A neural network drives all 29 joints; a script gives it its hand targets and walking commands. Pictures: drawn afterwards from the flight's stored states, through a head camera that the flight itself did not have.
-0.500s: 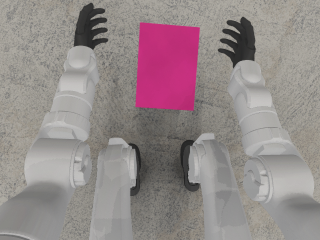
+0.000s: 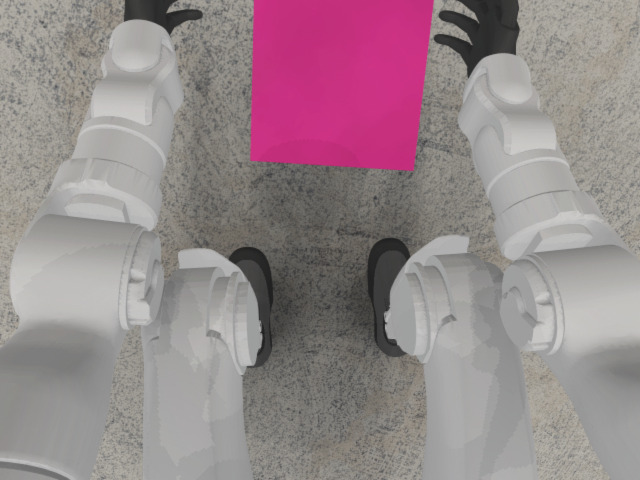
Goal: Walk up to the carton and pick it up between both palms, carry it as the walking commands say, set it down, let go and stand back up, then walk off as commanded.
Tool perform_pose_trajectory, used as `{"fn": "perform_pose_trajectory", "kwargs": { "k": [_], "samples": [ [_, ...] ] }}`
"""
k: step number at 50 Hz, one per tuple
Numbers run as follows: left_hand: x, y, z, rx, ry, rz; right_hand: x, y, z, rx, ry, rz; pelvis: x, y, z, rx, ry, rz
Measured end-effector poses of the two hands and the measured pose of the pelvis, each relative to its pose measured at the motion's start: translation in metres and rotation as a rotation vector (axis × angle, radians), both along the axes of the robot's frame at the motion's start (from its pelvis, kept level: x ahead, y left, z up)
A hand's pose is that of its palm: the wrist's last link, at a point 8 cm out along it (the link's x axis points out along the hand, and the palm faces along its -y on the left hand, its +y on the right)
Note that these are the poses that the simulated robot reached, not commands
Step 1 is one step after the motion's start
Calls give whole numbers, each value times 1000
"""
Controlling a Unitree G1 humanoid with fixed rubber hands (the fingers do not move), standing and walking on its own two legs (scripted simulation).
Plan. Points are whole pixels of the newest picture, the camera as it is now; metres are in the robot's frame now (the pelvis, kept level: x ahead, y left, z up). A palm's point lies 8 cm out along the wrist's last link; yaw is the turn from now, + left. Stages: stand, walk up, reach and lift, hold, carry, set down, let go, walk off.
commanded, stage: reach and lift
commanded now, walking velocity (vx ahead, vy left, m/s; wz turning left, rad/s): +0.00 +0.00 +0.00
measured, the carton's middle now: (330, 67) +0.51 -0.01 -0.28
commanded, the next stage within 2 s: none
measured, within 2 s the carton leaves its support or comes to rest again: leaves its support in 1.38 s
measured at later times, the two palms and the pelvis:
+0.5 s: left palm (153, 21) +0.53 +0.17 -0.20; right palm (483, 47) +0.51 -0.16 -0.19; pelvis +0.00 +0.00 -0.02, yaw +0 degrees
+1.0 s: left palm (206, 23) +0.53 +0.12 -0.20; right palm (464, 41) +0.51 -0.14 -0.19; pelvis +0.00 +0.00 -0.01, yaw -1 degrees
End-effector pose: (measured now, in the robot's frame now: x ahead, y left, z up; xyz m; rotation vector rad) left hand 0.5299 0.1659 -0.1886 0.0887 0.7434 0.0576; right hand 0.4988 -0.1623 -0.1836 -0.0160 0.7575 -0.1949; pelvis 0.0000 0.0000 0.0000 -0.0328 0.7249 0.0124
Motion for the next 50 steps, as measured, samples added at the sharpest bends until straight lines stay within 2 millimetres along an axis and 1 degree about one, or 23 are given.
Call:
{"fn": "perform_pose_trajectory", "kwargs": {
  "k": [3,7,12,18,23,29,35,41,46,50],
  "samples": [
    [0,0,-13,4,6,-4,5,-4,-9,-14,12,16,0,0,-8,3,-14,-3],
    [2,-2,-24,-1,-7,-13,16,-11,-11,-20,-31,6,-1,-1,-16,6,-46,-5],
    [4,-7,-28,-7,-18,-21,14,-14,-19,-26,-5,12,-1,-2,-20,7,-78,-10],
    [4,-2,-20,1,-23,-9,13,-13,-16,-11,-17,8,0,-2,-18,8,-97,-15],
    [2,0,-11,2,-6,-4,9,-3,-12,9,-6,13,2,-2,-18,11,-81,-13],
    [5,-2,-4,-5,-9,3,10,8,-7,17,-7,25,1,-3,-16,13,-59,-11],
    [1,-12,-11,-17,4,-16,12,14,-8,13,-4,37,-1,-3,-15,10,-48,-10],
    [-1,-30,-18,-37,-3,-48,14,21,-9,11,-6,37,0,-2,-13,9,-39,-11],
    [3,-50,-15,-56,-23,-79,14,21,-9,6,-6,29,0,-1,-10,5,-42,-12],
    [3,-50,-12,-35,-18,-76,14,22,-9,8,-8,20,1,-1,-10,6,-49,-17]
  ]
}}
